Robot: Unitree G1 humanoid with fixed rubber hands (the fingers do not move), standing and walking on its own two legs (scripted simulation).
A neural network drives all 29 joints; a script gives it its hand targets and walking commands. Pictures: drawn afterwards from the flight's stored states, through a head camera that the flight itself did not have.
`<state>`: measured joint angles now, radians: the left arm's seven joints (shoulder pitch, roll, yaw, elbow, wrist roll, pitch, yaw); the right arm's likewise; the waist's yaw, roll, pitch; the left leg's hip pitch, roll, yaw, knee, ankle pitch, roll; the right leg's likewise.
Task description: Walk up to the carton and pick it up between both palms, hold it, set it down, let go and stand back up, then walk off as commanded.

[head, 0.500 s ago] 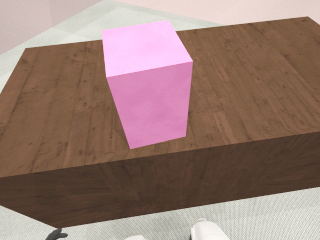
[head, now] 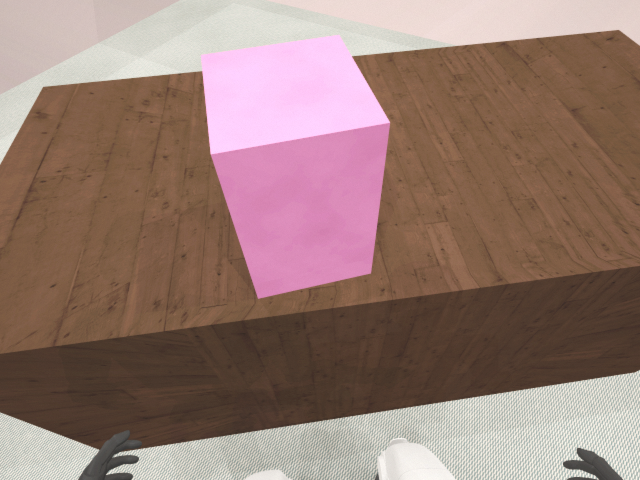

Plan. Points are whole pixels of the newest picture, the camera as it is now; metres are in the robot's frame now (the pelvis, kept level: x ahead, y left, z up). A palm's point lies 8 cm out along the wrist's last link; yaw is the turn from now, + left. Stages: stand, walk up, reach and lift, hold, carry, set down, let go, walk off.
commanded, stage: walk up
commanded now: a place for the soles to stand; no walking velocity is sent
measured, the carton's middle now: (295, 176) +0.49 +0.05 +0.08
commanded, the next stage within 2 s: reach and lift in 0.72 s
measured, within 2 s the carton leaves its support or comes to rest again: neither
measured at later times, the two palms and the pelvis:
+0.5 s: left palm out of the picture +0.13 +0.32 -0.08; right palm out of the picture +0.09 -0.32 -0.10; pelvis +0.00 +0.00 +0.00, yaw +0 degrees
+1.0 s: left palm (113, 465) +0.16 +0.28 -0.06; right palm out of the picture +0.12 -0.30 -0.11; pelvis +0.00 +0.00 +0.00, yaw +0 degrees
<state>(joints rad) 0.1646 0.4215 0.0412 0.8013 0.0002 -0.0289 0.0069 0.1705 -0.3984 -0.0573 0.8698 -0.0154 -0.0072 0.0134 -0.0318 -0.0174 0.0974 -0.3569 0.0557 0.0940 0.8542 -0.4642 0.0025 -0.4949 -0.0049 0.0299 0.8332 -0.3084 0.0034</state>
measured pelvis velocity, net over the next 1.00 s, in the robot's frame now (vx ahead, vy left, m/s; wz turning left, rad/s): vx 0.00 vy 0.00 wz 0.00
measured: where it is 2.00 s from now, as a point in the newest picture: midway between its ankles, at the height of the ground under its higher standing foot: outside the picture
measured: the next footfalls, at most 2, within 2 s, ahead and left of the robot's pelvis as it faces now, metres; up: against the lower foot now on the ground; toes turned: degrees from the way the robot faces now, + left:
none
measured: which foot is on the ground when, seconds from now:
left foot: down 0.00-1.00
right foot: down 0.00-1.00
